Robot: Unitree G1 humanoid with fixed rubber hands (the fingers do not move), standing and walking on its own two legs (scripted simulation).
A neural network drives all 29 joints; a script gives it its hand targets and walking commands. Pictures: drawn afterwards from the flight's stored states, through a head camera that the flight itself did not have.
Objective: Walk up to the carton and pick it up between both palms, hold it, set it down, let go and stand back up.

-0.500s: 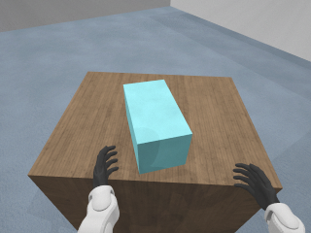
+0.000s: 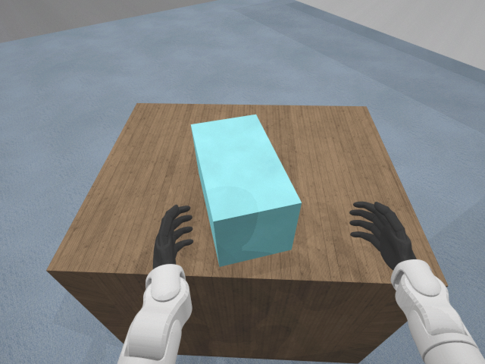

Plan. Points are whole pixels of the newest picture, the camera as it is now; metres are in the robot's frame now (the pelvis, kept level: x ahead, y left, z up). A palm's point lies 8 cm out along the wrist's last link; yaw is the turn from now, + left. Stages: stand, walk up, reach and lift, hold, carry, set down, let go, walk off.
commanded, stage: reach and lift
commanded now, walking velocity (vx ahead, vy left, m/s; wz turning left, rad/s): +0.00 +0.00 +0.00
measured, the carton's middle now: (239, 184) +0.52 +0.01 -0.03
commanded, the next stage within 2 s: none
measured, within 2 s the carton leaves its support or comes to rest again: neither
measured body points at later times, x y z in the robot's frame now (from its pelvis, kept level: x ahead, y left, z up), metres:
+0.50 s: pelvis +0.00 +0.00 +0.00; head +0.05 -0.01 +0.45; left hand +0.37 +0.13 +0.08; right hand +0.41 -0.21 +0.07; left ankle +0.02 +0.16 -0.74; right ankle +0.01 -0.07 -0.73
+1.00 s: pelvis -0.02 +0.00 +0.00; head +0.04 -0.02 +0.44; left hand +0.41 +0.12 +0.12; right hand +0.44 -0.19 +0.10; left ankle +0.01 +0.16 -0.73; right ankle +0.01 -0.07 -0.74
